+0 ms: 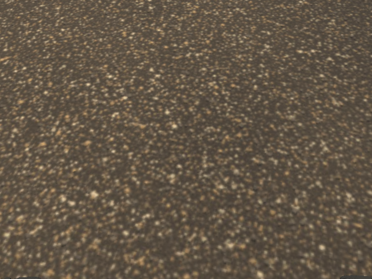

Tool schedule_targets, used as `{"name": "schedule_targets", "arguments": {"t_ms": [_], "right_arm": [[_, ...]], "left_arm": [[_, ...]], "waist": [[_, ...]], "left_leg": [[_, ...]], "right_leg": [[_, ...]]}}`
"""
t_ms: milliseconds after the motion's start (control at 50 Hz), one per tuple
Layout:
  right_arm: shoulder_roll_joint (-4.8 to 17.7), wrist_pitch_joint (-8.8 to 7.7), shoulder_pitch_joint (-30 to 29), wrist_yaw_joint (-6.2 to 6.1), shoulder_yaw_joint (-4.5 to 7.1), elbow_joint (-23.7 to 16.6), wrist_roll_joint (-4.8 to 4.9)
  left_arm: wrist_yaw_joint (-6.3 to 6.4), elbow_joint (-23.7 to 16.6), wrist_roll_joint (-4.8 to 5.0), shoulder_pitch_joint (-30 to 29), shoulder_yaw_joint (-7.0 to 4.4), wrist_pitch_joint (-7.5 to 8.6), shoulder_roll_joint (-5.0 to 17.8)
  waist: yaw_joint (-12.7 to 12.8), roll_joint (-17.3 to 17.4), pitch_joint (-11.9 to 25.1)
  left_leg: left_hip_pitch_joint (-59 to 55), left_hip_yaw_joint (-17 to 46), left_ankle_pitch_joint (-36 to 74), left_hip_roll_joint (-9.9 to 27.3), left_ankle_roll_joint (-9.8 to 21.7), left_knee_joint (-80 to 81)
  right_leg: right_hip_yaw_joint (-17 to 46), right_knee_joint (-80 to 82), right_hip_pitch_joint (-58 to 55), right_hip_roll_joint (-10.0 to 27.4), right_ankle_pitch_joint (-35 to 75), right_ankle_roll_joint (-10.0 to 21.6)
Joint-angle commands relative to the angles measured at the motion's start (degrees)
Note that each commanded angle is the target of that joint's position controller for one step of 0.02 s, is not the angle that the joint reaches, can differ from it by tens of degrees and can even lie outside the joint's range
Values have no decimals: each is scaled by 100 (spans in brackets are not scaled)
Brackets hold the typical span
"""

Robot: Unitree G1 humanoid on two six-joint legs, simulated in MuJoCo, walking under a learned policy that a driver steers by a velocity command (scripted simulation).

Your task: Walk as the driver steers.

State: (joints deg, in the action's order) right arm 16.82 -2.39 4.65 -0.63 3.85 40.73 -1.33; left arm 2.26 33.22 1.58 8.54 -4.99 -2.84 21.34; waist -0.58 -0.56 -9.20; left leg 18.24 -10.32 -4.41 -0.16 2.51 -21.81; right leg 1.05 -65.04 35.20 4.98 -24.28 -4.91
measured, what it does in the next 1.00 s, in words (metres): walks ahead, turning right: right foot, then left foot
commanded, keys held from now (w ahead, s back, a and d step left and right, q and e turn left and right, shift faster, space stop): e+shift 0.06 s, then w+e+shift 0.86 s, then e+shift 0.08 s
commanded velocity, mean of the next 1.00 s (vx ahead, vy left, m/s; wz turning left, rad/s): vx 0.72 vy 0.00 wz -1.00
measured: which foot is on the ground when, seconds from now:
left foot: down 0.00-0.24, up 0.26-0.62, down 0.64-1.00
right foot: up 0.00-0.22, down 0.24-0.64, up 0.66-1.00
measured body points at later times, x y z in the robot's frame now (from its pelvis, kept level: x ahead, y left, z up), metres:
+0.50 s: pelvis +0.21 -0.09 +0.01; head +0.22 -0.15 +0.45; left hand +0.31 +0.17 -0.08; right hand +0.35 -0.42 -0.06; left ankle +0.44 +0.00 -0.68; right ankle +0.05 -0.12 -0.73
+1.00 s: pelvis +0.54 -0.31 -0.02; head +0.53 -0.36 +0.42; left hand +0.89 -0.40 -0.05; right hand +0.27 -0.45 -0.16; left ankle +0.54 -0.07 -0.73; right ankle +0.57 -0.53 -0.69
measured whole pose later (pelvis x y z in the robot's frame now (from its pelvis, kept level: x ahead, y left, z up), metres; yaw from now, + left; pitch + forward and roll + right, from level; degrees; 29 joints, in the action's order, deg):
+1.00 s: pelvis +0.54 -0.31 -0.02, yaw -57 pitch +1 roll +5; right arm 20.0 -3.9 23.1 -0.6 5.2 50.1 0.0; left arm -2.7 29.5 1.5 2.0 -2.6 1.3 18.5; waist -6.3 -0.3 -4.0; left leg -11.9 -15.7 -25.3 0.7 -5.0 -14.9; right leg -2.9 -52.3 46.5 6.8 -3.4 3.9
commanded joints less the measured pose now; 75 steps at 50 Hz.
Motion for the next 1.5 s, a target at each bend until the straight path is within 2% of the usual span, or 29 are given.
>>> {"name": "schedule_targets", "arguments": {"t_ms": [20, 140, 220, 240, 260, 280, 300, 360, 420, 500, 560, 620, 640, 660, 680, 700, 740, 840, 920, 980, 1040, 1060, 1080, 1100, 1120, 1160, 1280, 1380, 1500], "right_arm": [[886, -20, -493, -43, 244, -347, 58], [1355, 36, -385, 121, 411, -158, 360], [1106, 134, -529, 138, 345, -52, 374], [715, 140, -636, 154, 229, -95, 260], [340, 52, -947, 166, 94, -511, 197], [636, -178, -1323, 220, 106, -797, 333], [887, -364, -1303, 308, 152, -826, 436], [974, -555, -1044, 398, 195, -486, 138], [709, -505, -1415, 421, 131, -555, 150], [336, -501, -1924, 486, -4, -856, 232], [601, -535, -1694, 442, 92, -885, 329], [1087, -538, -104, 278, 371, -575, 403], [1236, -479, 1397, 187, 438, -325, 376], [1654, -420, 2275, 181, 477, -161, 122], [1435, -439, 1919, 294, 398, -230, 83], [932, -381, 1330, 236, 298, -337, 177], [698, -268, 1215, 122, 254, -100, 97], [361, -350, 756, 53, 125, 269, 175], [805, -374, 508, 17, 200, 223, 97], [1259, -300, 714, -23, 272, 182, 142], [1717, -160, 671, -46, 382, 38, 293], [1162, -204, 924, -2, 232, 65, 284], [321, -298, 1100, 74, -23, -133, -18], [727, -446, 1872, 146, -70, -403, 144], [1264, -487, 1006, 114, 26, -477, 236], [1031, -335, 593, -70, -15, -481, 158], [668, 54, 433, -120, -78, -383, 7], [548, 193, 101, -156, -136, -419, 61], [652, 183, 157, -106, -89, -253, 110]], "left_arm": [[-86, -237, -7, 650, -45, -39, 211], [-321, -257, 35, 275, -187, -120, 599], [-344, 443, 93, 1275, -267, -39, 547], [-277, 859, 142, 2285, -429, 18, 863], [-282, 751, 88, 2354, -510, 196, 1529], [-387, 374, -9, 1889, -373, 531, 1269], [-409, 298, 6, 1571, -257, 716, 962], [-270, 208, 24, 1333, -83, 714, 577], [-51, 208, -33, 1440, -66, 641, 592], [44, 407, 35, 1744, -91, 581, 590], [62, 476, 76, 1709, -114, 587, 557], [21, 410, -69, 1472, -88, 502, 483], [-28, 222, -217, 1153, 0, 502, 335], [-69, 27, -120, 1959, 240, 589, -681], [-80, -43, 316, 2128, 285, 658, -366], [-80, -3, 366, 1460, 169, 646, 144], [-132, -106, 34, 517, 137, 654, 250], [-272, -433, 144, 235, 252, 338, -358], [-425, -553, 78, -70, 268, 358, -223], [-563, -535, -74, -456, 169, 461, -33], [-586, 15, 31, 1675, -300, 427, 798], [-452, 253, 79, 2208, -452, 333, 1043], [-344, -9, 35, 1627, -431, 291, 1501], [-422, -517, -291, 1319, -354, 448, 1542], [-503, -667, -275, 1013, -359, 524, 1321], [-505, -580, -97, 428, -271, 669, 955], [-110, -231, -115, 354, -183, 479, 707], [207, -150, -151, 50, -36, 88, 439], [172, 151, -240, 172, 72, -14, 222]], "waist": [[249, 468, 1631], [224, 738, 1243], [727, 144, 941], [1070, -913, 860], [823, -2081, 223], [762, -1345, 379], [524, -978, 348], [257, -415, 475], [329, -244, 451], [560, -591, 265], [429, -845, 285], [-408, -1064, 1210], [-1169, -960, 2259], [-749, 1372, 3609], [-500, 2813, 3589], [-634, 2167, 2324], [-592, 526, 1331], [19, 546, 325], [194, 222, 76], [100, -25, 107], [1239, 489, 1469], [1283, -278, 1598], [528, -2242, 1474], [209, -1880, 3674], [521, -528, 3516], [16, 613, 1991], [-86, 277, 1821], [27, -314, 1943], [223, -736, 1531]], "left_leg": [[-805, 971, 1396, 1972, 1212, 934], [-880, 663, -2327, 2078, 743, 1330], [-489, 25, -3321, 1707, 303, 192], [465, -531, -2984, 1026, 14, -2025], [3229, -65, -3402, 97, -389, -4198], [4181, 1275, -3024, -93, -253, -4831], [4231, 1479, -2535, 135, -119, -4693], [3204, 1535, -1191, 342, -246, -3484], [2554, 1370, -151, 24, -528, -2239], [1400, 1182, 580, -238, -638, -1148], [723, 1382, 523, -133, -620, -796], [-1081, 1124, -232, -193, -369, -888], [-3164, 1505, -643, 332, -179, -1446], [-5313, 4444, -3544, 1937, 631, -692], [-5138, 6617, -5093, 2450, 856, 714], [-4240, 5670, -4868, 2294, 666, 834], [-2675, 3785, -2618, 1910, 535, 685], [-1273, 1862, -892, 1859, 531, 1273], [-1052, 336, -34, 1449, 377, 1633], [-1156, -420, 3152, 1106, 97, 1023], [-1102, -295, 5646, 1280, -36, -2021], [181, -171, 1828, 836, -396, -3782], [1452, 67, -3259, -294, -627, -6454], [2116, 1670, -3335, -409, -595, -7493], [2010, 1959, -2674, -218, -432, -7033], [2020, 1931, -2185, 153, -478, -6005], [1291, 1575, -1589, 117, -836, -4492], [1176, 1436, -340, -49, -921, -3205], [1081, 1469, -1128, 34, -664, -2093]], "right_leg": [[194, 626, -811, 379, 864, 174], [-437, 1873, -1371, 216, 569, 675], [-1058, 3109, -2727, -182, 171, 1194], [-195, 3771, -3754, -115, -309, 1628], [3204, 4698, -4373, 876, -1468, 2604], [4701, 5512, -4347, 1456, -1856, 2949], [4383, 5579, -4330, 1586, -1353, 2792], [2969, 5362, -3830, 949, -468, 2264], [2343, 5409, -3374, 536, 391, 2074], [1945, 5399, -2342, 264, 737, 1786], [2164, 5207, -2398, 383, 1067, 1601], [2016, 3594, -2535, 131, 3473, 1293], [1820, 1803, -1500, -193, 3441, 1062], [1431, -673, 362, -903, -74, 776], [1271, -1761, 1169, -689, -547, 745], [906, -2051, 1626, -320, -54, 742], [616, -1618, 1206, 147, 304, 823], [569, -941, 1197, 725, 395, 827], [135, 104, 977, 627, 1823, 781], [-869, 1689, -411, -170, 2602, 926], [-1046, 2322, -3319, -997, 2488, 1341], [-336, 2698, -4877, -829, 3124, 1547], [1405, 2700, -5221, 41, 6312, 2101], [4324, 3687, -6138, 1430, 4755, 3409], [4618, 4353, -5465, 1248, 3498, 3086], [3674, 4375, -3717, 764, 3629, 2548], [1864, 3908, -1963, 219, 6640, 2102], [1401, 3551, -2088, -245, 6153, 1362], [2006, 3148, -2709, 269, 6243, 1642]]}}
Keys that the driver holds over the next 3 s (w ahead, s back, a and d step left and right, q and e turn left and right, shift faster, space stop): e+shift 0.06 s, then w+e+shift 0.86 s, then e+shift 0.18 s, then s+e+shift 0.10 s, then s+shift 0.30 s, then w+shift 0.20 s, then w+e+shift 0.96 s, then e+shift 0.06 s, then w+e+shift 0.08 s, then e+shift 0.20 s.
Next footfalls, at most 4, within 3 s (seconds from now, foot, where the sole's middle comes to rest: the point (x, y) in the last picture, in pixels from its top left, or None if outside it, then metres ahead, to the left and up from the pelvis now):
0.24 right None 0.09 -0.14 -0.77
0.64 left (229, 217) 0.57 -0.09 -0.77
1.06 right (363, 197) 0.63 -0.58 -0.77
1.56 left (357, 146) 0.85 -0.62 -0.77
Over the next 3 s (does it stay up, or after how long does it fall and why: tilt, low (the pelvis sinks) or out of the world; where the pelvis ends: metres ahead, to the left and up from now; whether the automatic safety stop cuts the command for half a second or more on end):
stays up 0.31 -1.41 0.00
